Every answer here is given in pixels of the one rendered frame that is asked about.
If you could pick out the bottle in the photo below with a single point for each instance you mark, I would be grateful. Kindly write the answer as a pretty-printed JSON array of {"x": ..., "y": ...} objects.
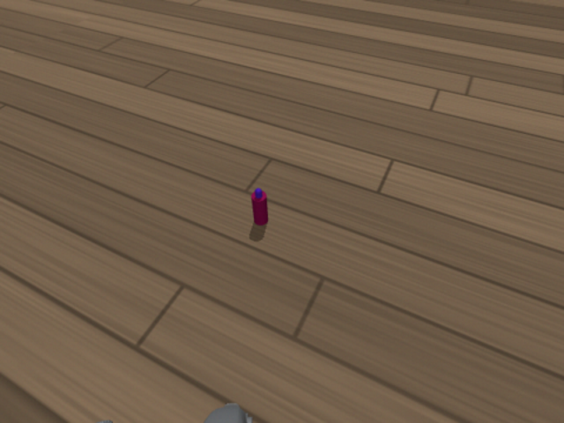
[{"x": 259, "y": 203}]

